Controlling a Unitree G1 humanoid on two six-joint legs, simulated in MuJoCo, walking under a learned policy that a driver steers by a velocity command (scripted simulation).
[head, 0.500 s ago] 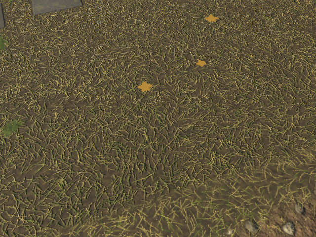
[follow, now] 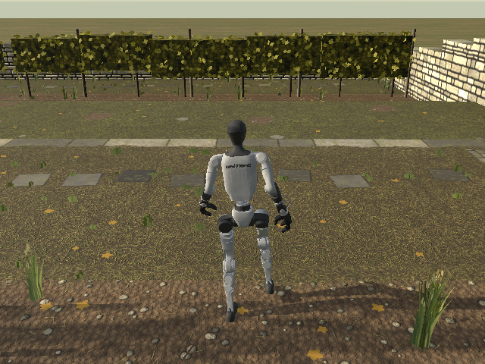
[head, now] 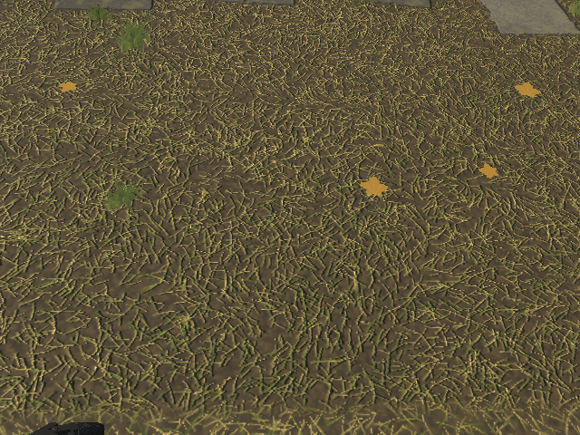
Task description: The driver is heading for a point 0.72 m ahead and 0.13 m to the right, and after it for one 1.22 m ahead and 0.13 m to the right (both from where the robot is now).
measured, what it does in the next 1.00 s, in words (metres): walks ahead, turning right: right foot, then left foot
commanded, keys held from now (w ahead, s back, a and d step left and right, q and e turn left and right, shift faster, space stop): w+q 0.08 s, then w+e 0.48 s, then e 0.44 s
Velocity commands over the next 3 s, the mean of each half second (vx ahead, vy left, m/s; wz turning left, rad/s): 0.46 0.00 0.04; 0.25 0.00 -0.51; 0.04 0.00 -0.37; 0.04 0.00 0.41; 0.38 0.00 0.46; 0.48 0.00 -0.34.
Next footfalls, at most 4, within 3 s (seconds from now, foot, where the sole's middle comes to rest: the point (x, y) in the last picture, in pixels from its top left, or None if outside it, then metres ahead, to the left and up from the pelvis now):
0.22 right None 0.31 -0.13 -0.79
0.66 left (218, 399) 0.57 0.10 -0.79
1.12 right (329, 419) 0.51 -0.15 -0.79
1.50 left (234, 376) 0.62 0.07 -0.79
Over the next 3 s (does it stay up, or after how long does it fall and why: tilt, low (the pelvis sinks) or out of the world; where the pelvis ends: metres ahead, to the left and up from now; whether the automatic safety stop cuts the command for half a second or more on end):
stays up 1.02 0.00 -0.03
